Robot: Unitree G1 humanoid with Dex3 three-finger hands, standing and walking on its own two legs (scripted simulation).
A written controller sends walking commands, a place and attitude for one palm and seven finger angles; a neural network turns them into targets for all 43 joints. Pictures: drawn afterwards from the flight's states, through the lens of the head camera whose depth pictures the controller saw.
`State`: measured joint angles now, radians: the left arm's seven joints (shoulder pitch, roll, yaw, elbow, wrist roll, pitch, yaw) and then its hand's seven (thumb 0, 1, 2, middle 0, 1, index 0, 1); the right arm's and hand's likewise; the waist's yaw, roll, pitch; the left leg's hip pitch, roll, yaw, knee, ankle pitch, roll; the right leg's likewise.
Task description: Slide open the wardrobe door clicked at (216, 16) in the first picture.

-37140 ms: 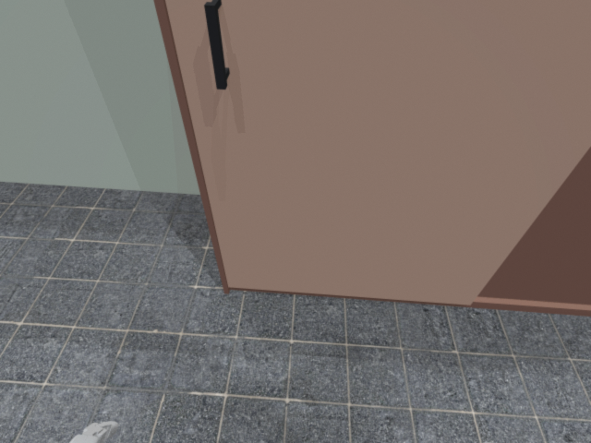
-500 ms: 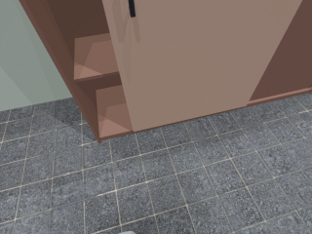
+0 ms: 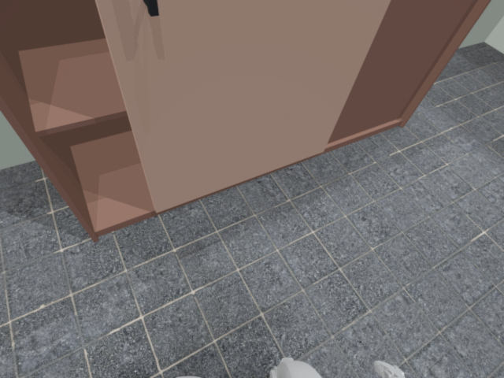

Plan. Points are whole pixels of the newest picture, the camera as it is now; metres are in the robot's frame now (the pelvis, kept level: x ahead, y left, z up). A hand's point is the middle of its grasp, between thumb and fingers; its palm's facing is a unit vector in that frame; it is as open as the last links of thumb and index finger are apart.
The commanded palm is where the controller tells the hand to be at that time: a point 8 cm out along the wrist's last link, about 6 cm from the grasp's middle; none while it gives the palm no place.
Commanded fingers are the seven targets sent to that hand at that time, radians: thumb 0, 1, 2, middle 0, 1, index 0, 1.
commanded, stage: walk to a spot facing it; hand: left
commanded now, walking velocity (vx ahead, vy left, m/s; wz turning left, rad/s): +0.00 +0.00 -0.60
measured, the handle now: out of the picture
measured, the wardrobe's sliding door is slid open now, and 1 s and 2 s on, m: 0.25 0.25 0.25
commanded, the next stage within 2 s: turn to face it in 1.72 s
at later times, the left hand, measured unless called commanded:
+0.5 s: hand (177, 348) +0.18 +0.14 -0.15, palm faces -0.36 -0.89 -0.27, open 7.4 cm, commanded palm none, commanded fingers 0.00 0.90 0.90 -0.20 -0.30 -0.20 -0.30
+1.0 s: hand (174, 313) +0.23 +0.16 -0.16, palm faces -0.56 -0.82 -0.15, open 7.4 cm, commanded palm none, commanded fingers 0.00 0.90 0.90 -0.20 -0.30 -0.20 -0.30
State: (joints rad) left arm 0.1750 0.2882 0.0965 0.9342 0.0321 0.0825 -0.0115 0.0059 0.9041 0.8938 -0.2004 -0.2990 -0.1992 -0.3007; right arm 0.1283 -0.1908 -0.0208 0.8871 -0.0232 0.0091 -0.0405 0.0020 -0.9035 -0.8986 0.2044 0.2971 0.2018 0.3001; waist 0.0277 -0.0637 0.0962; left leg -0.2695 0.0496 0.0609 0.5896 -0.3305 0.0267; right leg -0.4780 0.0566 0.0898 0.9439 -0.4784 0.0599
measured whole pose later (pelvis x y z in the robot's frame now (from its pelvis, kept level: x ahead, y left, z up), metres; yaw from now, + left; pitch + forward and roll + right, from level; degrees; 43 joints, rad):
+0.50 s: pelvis -0.02 +0.00 -0.01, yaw -20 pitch -1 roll +0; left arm 0.09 0.21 0.04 0.87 0.02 0.04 0.00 0.00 0.90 0.89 -0.20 -0.30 -0.20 -0.30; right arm 0.25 -0.26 -0.06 0.95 -0.02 0.07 -0.02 0.01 -0.90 -0.90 0.20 0.30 0.20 0.30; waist -0.05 0.05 0.12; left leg -0.44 0.11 0.10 1.09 -0.47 -0.04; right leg -0.29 0.02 -0.02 0.60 -0.30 -0.02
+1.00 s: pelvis +0.06 +0.02 +0.01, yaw -35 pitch +1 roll -4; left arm 0.21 0.27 0.09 0.93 0.04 0.05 -0.06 0.01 0.91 0.89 -0.20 -0.30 -0.20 -0.30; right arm 0.38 -0.17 -0.01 0.95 -0.03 -0.05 -0.03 0.00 -0.90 -0.90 0.20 0.30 0.20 0.30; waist 0.00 -0.04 0.05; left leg -0.07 0.08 0.18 0.37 -0.32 0.02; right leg -0.65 -0.02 -0.03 1.20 -0.26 0.03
